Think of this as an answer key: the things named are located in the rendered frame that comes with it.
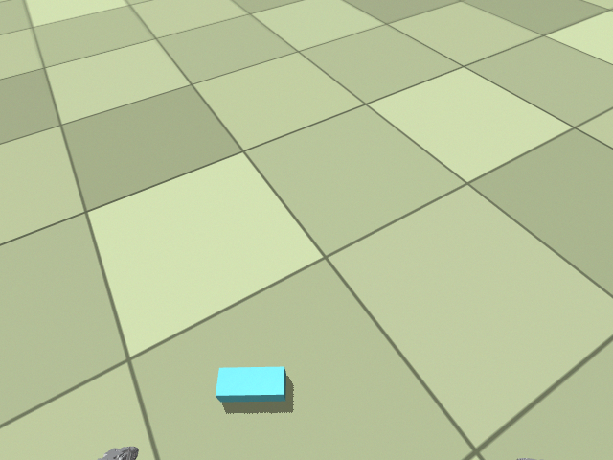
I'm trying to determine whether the carton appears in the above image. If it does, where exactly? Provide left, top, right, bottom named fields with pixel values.
left=216, top=367, right=286, bottom=403

